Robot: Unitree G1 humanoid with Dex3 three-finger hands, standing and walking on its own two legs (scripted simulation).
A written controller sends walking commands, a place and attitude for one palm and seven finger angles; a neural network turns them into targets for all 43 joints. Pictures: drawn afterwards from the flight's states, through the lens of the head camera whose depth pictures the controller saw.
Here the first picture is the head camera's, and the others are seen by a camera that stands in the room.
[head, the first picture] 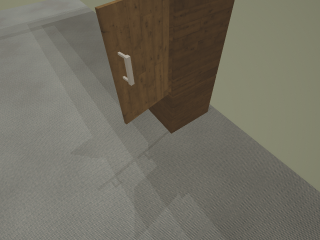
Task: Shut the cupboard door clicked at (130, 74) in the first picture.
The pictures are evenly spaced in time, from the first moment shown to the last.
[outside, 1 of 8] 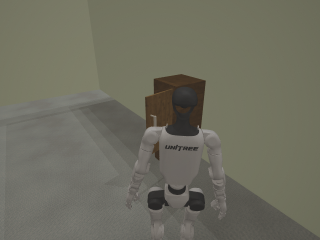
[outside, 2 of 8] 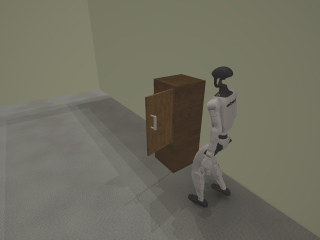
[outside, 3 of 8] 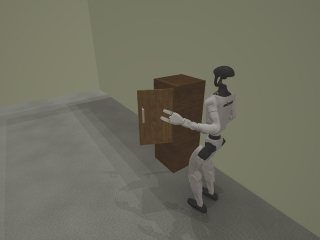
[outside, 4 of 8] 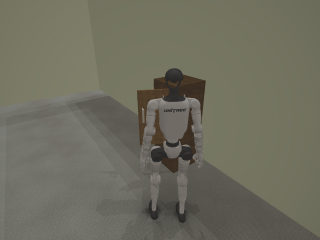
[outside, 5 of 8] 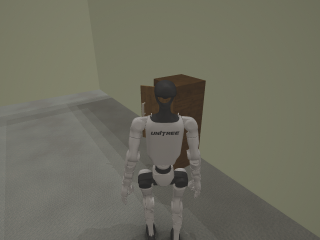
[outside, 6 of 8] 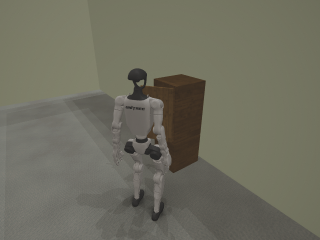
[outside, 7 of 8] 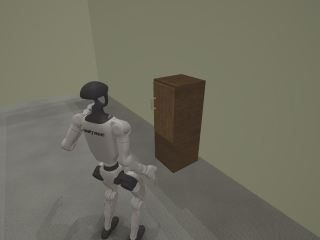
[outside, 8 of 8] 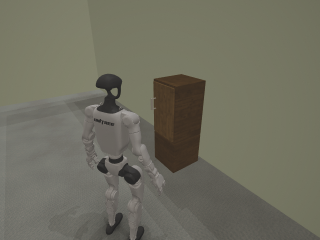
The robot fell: no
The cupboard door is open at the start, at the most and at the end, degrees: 100 100 0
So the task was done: yes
